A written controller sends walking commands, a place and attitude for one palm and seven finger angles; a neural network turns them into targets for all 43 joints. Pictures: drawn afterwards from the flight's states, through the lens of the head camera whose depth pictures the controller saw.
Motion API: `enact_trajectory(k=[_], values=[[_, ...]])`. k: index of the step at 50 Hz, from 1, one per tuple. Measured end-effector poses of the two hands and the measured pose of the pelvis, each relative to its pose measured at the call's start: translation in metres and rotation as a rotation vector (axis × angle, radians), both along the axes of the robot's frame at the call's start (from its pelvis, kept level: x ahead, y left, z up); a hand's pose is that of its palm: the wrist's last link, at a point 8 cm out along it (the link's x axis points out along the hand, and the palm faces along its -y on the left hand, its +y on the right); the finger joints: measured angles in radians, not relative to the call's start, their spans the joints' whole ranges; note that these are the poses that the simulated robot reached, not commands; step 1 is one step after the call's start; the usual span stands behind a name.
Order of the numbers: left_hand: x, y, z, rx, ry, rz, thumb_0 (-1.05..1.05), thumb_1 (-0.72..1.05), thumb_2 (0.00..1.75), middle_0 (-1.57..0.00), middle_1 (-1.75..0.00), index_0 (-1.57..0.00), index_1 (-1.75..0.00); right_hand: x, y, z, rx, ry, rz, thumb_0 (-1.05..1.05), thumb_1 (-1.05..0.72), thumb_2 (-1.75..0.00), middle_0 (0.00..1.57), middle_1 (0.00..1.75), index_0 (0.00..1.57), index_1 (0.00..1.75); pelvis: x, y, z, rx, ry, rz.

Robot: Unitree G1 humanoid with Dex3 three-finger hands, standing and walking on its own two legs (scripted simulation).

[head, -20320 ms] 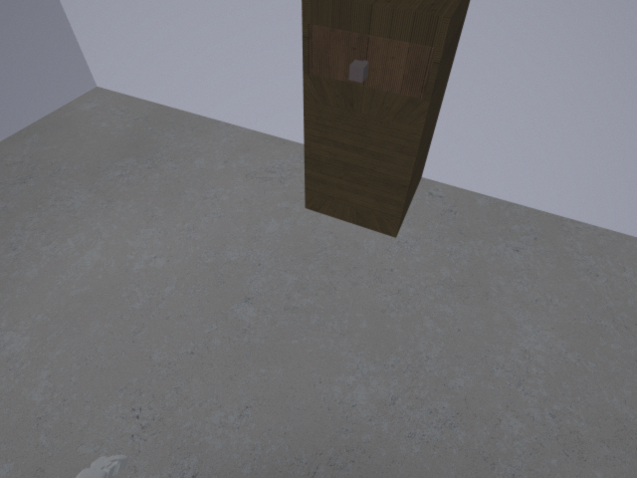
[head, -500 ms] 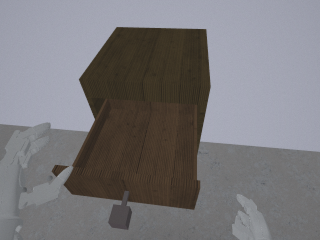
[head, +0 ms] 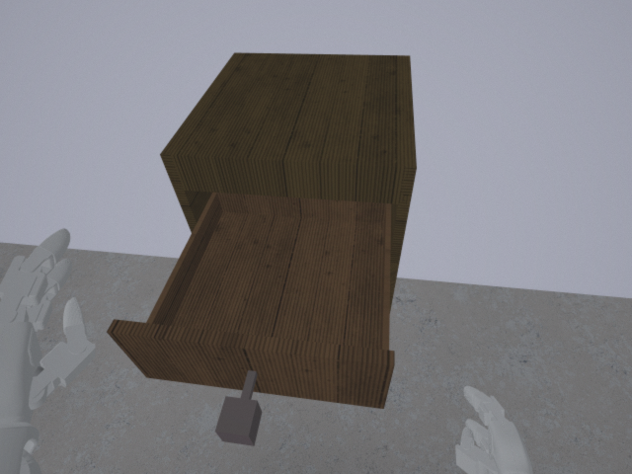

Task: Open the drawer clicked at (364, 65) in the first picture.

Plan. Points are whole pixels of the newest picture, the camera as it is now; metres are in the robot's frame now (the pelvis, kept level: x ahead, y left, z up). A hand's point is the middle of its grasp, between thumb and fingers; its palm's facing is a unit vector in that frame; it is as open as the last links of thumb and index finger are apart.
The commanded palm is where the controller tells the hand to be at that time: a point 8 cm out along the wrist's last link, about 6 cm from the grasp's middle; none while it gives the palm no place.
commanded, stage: step back with the hand held close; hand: left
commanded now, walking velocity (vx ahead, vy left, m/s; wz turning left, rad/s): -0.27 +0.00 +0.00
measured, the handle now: (244, 404) +0.22 +0.14 -0.06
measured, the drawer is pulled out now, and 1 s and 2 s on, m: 0.30 0.30 0.30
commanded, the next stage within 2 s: stop stepping back and stand still in 1.20 s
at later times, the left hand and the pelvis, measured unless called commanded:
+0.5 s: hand (55, 391) +0.15 +0.25 +0.15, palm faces +0.32 -0.80 -0.51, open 7.4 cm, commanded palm +0.08 +0.29 +0.17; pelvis -0.05 +0.01 -0.01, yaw +0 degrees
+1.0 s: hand out of the picture +0.08 +0.25 +0.16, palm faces +0.35 -0.81 -0.47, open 7.4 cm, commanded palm +0.02 +0.29 +0.17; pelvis -0.12 +0.01 -0.01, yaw -1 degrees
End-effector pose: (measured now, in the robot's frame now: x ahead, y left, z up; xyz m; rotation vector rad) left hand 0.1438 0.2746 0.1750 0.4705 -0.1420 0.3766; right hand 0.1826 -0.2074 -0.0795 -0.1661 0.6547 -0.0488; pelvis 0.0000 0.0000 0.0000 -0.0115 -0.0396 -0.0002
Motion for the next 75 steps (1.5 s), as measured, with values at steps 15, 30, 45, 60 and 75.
enact_trajectory(k=[15, 30, 45, 60, 75], values=[[0.002, -0.001, -0.004, 0.103, 0.057, -0.131, 0.01, 0.89, 0.9, -0.21, -0.3, -0.21, -0.3, -0.035, -0.028, -0.002, -0.061, 0.081, -0.141, 0.01, -0.9, -0.9, 0.2, 0.3, 0.21, 0.3, -0.022, 0.01, -0.004, 0.006, 0.082, -0.006], [-0.055, 0.008, -0.004, 0.1, -0.047, -0.045, 0.01, 0.89, 0.9, -0.21, -0.3, -0.21, -0.3, -0.069, -0.007, -0.006, -0.077, 0.031, -0.065, 0.01, -0.9, -0.9, 0.2, 0.3, 0.21, 0.3, -0.064, 0.008, -0.017, 0.018, 0.069, 0.004], [-0.088, 0.024, -0.004, 0.105, -0.085, -0.07, 0.01, 0.88, 0.9, -0.21, -0.3, -0.21, -0.3, -0.132, -0.01, -0.004, -0.109, 0.084, -0.103, 0.01, -0.9, -0.9, 0.2, 0.3, 0.21, 0.3, -0.104, 0.017, -0.015, -0.001, 0.06, 0.013], [-0.141, -0.03, -0.003, 0.068, -0.025, -0.222, 0.01, 0.89, 0.9, -0.21, -0.3, -0.21, -0.3, -0.185, -0.03, -0.002, -0.031, 0.059, -0.113, 0.01, -0.9, -0.9, 0.2, 0.3, 0.21, 0.3, -0.177, -0.01, -0.01, 0.003, 0.084, -0.039], [-0.238, -0.009, 0.001, 0.097, -0.051, -0.103, 0.01, 0.89, 0.9, -0.21, -0.3, -0.21, -0.3, -0.275, -0.029, 0.002, -0.075, 0.057, -0.094, 0.01, -0.9, -0.9, 0.2, 0.3, 0.2, 0.3, -0.25, -0.009, -0.011, 0.017, 0.057, -0.007]])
